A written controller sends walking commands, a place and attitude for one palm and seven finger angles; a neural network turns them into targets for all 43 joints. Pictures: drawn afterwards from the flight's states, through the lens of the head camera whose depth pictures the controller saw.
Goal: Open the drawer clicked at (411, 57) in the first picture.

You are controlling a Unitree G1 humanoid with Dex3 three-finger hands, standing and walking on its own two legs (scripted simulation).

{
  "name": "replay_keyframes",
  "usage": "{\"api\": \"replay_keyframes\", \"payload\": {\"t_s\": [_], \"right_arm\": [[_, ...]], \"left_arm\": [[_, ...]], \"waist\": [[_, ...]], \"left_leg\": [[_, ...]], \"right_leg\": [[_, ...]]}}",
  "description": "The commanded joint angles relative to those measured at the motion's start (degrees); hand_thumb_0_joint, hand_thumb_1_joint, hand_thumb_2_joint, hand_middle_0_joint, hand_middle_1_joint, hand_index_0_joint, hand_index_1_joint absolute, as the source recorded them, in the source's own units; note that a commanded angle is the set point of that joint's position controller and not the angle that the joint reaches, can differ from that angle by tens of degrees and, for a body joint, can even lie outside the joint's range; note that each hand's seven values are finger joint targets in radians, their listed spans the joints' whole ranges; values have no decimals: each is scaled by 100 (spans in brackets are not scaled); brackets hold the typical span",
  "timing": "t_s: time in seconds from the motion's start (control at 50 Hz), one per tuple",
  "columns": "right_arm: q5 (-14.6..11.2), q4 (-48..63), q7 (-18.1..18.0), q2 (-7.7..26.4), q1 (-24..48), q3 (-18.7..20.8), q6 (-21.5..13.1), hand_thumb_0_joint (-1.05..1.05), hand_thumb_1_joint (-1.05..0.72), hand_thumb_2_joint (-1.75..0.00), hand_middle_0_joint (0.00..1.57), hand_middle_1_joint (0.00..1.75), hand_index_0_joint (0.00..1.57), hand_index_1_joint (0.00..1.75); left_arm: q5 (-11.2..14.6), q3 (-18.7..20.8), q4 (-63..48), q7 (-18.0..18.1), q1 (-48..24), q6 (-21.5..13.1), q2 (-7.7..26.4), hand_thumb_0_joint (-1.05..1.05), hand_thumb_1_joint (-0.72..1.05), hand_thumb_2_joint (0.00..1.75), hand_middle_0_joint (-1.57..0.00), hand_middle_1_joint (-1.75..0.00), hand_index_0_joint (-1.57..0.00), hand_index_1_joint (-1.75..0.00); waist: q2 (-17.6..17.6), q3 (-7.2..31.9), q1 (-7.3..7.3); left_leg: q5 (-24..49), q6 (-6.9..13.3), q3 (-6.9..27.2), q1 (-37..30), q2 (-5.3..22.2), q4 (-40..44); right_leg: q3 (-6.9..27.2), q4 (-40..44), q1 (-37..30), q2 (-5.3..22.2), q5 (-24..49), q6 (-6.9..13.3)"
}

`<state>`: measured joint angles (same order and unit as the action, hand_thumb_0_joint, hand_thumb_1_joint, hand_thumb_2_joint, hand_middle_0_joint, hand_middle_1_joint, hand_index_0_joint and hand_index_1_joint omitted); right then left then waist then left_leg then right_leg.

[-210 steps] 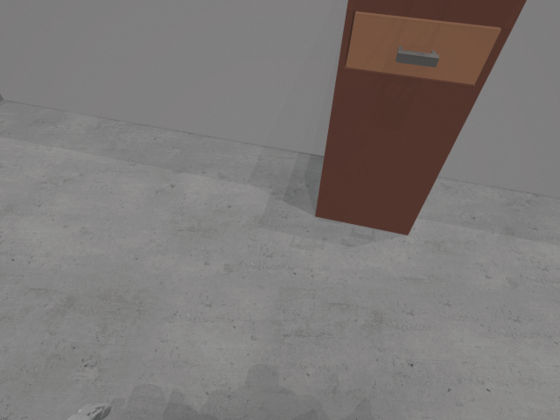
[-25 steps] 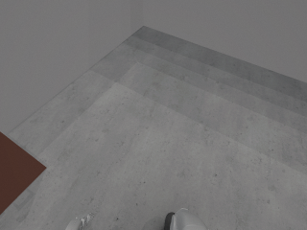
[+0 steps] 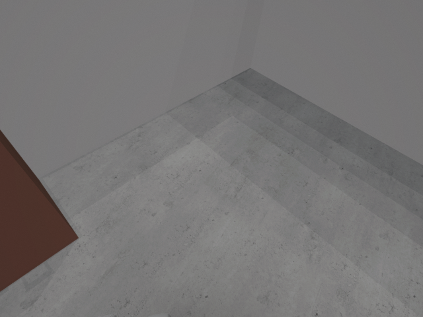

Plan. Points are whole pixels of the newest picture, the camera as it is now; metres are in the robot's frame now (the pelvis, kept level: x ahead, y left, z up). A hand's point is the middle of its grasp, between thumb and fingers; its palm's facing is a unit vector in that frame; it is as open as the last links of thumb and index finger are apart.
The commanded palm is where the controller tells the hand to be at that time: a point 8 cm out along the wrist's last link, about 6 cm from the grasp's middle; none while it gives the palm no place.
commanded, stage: turn to face it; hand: left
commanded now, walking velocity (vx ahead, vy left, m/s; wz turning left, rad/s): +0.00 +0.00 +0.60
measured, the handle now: out of the picture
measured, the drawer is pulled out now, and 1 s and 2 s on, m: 0.00 0.00 0.00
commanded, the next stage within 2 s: take the last steps up to it in 1.30 s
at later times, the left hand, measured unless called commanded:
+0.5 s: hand out of the picture +0.07 +0.19 -0.13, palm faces +0.26 -0.92 -0.28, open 7.3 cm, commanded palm none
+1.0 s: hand out of the picture -0.13 +0.17 -0.17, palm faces +0.56 -0.79 -0.26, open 7.3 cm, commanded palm none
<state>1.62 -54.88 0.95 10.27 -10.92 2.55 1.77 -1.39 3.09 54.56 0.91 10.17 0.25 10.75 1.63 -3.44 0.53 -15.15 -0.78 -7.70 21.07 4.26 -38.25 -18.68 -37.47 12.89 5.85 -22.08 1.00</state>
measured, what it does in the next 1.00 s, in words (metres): steps on the spot, turning left: right foot, then left foot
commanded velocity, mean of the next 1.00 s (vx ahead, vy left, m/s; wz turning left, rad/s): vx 0.00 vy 0.00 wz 0.54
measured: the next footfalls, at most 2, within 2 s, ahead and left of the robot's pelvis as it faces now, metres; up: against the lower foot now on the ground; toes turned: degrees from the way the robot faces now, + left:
right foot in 0.50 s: +0.07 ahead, -0.16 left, +0.00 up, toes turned +13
left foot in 0.92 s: -0.05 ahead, +0.09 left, +0.00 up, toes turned +37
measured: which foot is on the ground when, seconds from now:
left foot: down 0.00-0.50, up 0.52-0.90, down 0.92-1.00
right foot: down 0.00-0.00, up 0.02-0.48, down 0.50-0.92, up 0.94-1.00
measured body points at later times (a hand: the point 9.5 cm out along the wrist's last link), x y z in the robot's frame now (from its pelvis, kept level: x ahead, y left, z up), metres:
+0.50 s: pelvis +0.00 -0.04 +0.01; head +0.03 -0.05 +0.46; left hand +0.05 +0.24 -0.11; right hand +0.12 -0.28 -0.14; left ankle +0.05 +0.09 -0.72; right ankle +0.02 -0.17 -0.72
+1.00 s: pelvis -0.04 -0.03 +0.01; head -0.02 +0.02 +0.45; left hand -0.16 +0.21 -0.15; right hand +0.21 -0.18 -0.11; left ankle -0.08 +0.06 -0.72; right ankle +0.02 -0.17 -0.67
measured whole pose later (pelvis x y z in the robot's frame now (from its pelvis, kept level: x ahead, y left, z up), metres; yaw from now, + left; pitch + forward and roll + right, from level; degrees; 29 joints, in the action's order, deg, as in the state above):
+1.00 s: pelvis -0.04 -0.03 +0.01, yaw +33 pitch -1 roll +0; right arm 1.2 -51.8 1.0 13.0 -6.2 2.9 1.2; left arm -1.2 4.0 54.5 0.9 14.7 4.1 15.9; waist 3.5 -5.7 -1.5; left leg -17.7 1.9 -4.6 17.0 0.9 -35.7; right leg -6.8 -56.0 22.0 9.0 -31.2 -4.5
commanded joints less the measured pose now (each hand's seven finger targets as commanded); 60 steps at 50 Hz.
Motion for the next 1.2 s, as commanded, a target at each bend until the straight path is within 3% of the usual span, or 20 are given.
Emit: {"api": "replay_keyframes", "payload": {"t_s": [0.0,0.08,0.12,0.3,0.38,0.44,0.46,0.48,0.5,0.54,0.6,0.78,0.86,0.88,0.9,0.92,0.94,1.0,1.04,1.18], "right_arm": [[-7,196,-88,1497,-1267,373,-118,0,-90,-90,20,30,20,30],[-15,518,-174,1124,-198,266,-199,0,-90,-90,20,30,20,30],[-35,546,-171,1149,-148,273,-219,0,-90,-90,20,30,20,30],[-18,468,-111,1357,-355,445,-103,0,-90,-90,20,30,20,30],[-6,545,-84,1423,-159,497,-32,0,-90,-90,20,30,20,30],[-41,721,-46,1359,201,529,29,0,-90,-90,20,30,20,30],[-84,801,-11,1044,182,505,60,0,-90,-90,20,30,20,30],[-86,972,3,670,122,431,54,0,-90,-90,20,30,20,30],[9,991,7,1036,227,484,62,0,-90,-90,20,30,20,30],[14,753,62,993,178,487,151,0,-90,-90,20,30,20,30],[-24,576,116,821,-66,421,161,0,-90,-90,20,30,20,30],[-90,775,107,722,767,236,94,0,-90,-90,20,30,20,30],[-78,624,59,954,132,258,-20,0,-90,-90,20,30,20,30],[-48,576,46,1439,-206,369,-79,0,-90,-90,20,30,20,30],[-45,527,4,2024,-576,507,-97,0,-90,-90,20,30,20,30],[-68,316,-56,1983,-898,501,-84,0,-90,-90,20,30,20,30],[-53,346,-125,1847,-646,473,-88,0,-90,-90,20,30,20,30],[-33,571,-157,1376,256,295,-119,0,-90,-90,20,30,20,30],[-43,565,-154,1320,275,263,-126,0,-90,-90,20,30,20,30],[-16,448,-146,1259,68,275,-68,0,-90,-90,20,30,20,30]], "left_arm": [[26,152,-721,76,-36,35,607,0,90,90,-20,-30,-20,-30],[26,253,-515,-15,-35,36,615,0,90,90,-20,-30,-20,-30],[44,265,-430,-16,170,87,605,0,90,90,-20,-30,-20,-30],[64,236,-668,20,-188,121,627,0,90,90,-20,-30,-20,-30],[97,208,-731,46,-12,110,650,0,90,90,-20,-30,-20,-30],[117,257,-585,70,732,63,776,0,90,90,-20,-30,-20,-30],[45,334,-587,106,934,24,1141,0,90,90,-20,-30,-20,-30],[-57,409,-752,142,733,-9,1724,0,90,90,-20,-30,-20,-30],[12,343,-910,159,325,26,1672,0,90,90,-20,-30,-20,-30],[30,238,-967,128,-260,-30,1220,0,90,90,-20,-30,-20,-30],[4,149,-941,124,-226,-90,989,0,90,90,-20,-30,-20,-30],[-45,263,-541,85,713,-23,1406,0,90,90,-20,-30,-20,-30],[30,311,-491,48,603,26,1444,0,90,90,-20,-30,-20,-30],[70,285,-572,22,591,49,1244,0,90,90,-20,-30,-20,-30],[87,162,-851,-21,422,53,803,0,90,90,-20,-30,-20,-30],[18,122,-893,56,2,142,880,0,90,90,-20,-30,-20,-30],[57,154,-837,62,-130,144,810,0,90,90,-20,-30,-20,-30],[44,176,-499,-26,215,141,823,0,90,90,-20,-30,-20,-30],[50,164,-406,-30,338,176,788,0,90,90,-20,-30,-20,-30],[48,107,-446,13,166,182,666,0,90,90,-20,-30,-20,-30]], "waist": [[-1944,1052,492],[-760,700,55],[-796,822,22],[-938,776,232],[-1180,754,142],[-1028,844,-221],[-88,783,-321],[1610,568,-320],[1121,453,-225],[1076,-144,85],[833,-21,167],[1171,408,-378],[831,787,-19],[-274,1098,169],[-1975,1097,383],[-1683,1196,570],[-1626,992,457],[-1102,597,43],[-1050,520,7],[-987,406,98]], "left_leg": [[3430,1423,3095,-1825,2171,1822],[2119,1023,2067,-1161,1299,1899],[2018,959,1844,-1081,1076,1982],[1344,1084,2526,-1272,930,1998],[1211,1032,2860,-797,776,1901],[443,620,2687,114,345,1589],[-433,241,2208,1045,-183,661],[-1455,-248,1034,2016,-955,-1007],[-1553,-137,1223,1630,-577,-2090],[-908,-162,1137,1474,-352,-3025],[-480,-335,806,1370,-267,-3087],[-1112,-318,203,594,-263,-742],[255,-108,79,-983,-329,1271],[1529,224,1059,-2140,491,1649],[4018,1071,2800,-2764,1976,1614],[3803,1347,2614,-2331,2016,1625],[3364,1350,2505,-2115,1788,1626],[2603,976,1678,-1336,1092,1781],[2322,946,1561,-1181,953,1918],[1419,1079,2087,-1044,977,2107]], "right_leg": [[1318,-2838,1945,-24,-1781,-479],[1782,-3075,2064,113,-254,-528],[1796,-2815,1772,61,-34,-571],[1793,-1443,1527,-200,-323,-635],[1780,-555,824,-396,-338,-528],[1632,1183,-600,-431,565,-396],[2463,2140,-1271,426,22,-87],[4229,2788,-1247,2112,-426,583],[3915,2743,-191,2368,-297,777],[3020,2513,493,1593,372,491],[1912,1990,-22,1188,1918,374],[1506,1374,-1032,1548,3474,539],[980,315,-532,1340,3412,38],[750,-758,530,974,2207,-300],[785,-1917,2117,275,-1407,-677],[1435,-2533,2005,237,-1685,-586],[1625,-2817,2190,222,-1365,-560],[1678,-2687,1751,183,-361,-579],[1633,-2344,1505,78,-213,-592],[1625,-1171,1069,-164,-324,-523]]}}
